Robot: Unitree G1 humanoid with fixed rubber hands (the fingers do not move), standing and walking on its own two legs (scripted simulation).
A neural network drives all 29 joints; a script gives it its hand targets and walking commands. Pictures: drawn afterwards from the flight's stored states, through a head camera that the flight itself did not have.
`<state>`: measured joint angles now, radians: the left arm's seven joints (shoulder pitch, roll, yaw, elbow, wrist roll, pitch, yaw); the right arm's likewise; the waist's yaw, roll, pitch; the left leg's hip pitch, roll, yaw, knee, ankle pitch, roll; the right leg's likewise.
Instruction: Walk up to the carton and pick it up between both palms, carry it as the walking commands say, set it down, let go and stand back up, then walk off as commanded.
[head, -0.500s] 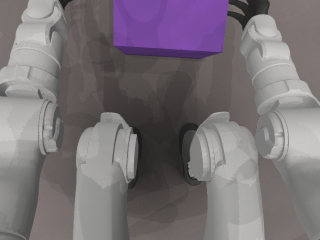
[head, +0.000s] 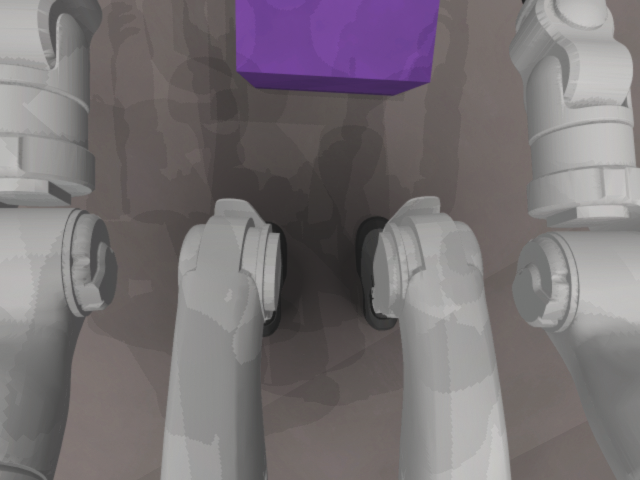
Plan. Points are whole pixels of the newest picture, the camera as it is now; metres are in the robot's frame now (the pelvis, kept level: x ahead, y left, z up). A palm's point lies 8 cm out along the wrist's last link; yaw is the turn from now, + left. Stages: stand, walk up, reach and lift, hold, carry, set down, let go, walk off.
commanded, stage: set down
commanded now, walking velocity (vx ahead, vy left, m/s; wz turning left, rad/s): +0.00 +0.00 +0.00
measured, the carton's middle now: out of the picture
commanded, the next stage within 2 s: let go in 0.94 s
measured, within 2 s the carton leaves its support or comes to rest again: neither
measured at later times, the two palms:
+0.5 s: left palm out of the picture +0.56 +0.22 +0.01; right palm out of the picture +0.54 -0.19 +0.01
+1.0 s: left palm out of the picture +0.56 +0.22 +0.14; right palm out of the picture +0.54 -0.19 +0.13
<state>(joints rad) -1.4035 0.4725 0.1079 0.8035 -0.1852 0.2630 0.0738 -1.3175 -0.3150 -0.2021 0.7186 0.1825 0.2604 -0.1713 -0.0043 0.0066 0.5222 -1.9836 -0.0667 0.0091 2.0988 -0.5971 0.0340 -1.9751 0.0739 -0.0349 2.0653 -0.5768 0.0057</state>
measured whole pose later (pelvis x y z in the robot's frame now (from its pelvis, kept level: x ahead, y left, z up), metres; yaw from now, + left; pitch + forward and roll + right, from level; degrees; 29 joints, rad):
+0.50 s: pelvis -0.01 +0.00 +0.12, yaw +1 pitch +27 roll -1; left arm -1.39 0.52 0.13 0.70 -0.20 0.39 0.03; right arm -1.30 -0.35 -0.20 0.58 0.20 0.40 -0.16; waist -0.01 0.00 0.52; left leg -1.65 -0.07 -0.02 1.66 -0.48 0.02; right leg -1.65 0.08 -0.01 1.63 -0.46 0.00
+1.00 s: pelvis +0.01 +0.00 +0.24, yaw +1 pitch +27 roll -1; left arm -1.37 0.45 0.19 0.91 -0.10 0.26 -0.02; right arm -1.25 -0.32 -0.24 0.76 0.11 0.28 -0.12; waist -0.02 0.00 0.42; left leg -1.30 -0.07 -0.04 1.12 -0.30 0.02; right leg -1.29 0.06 0.03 1.10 -0.28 0.00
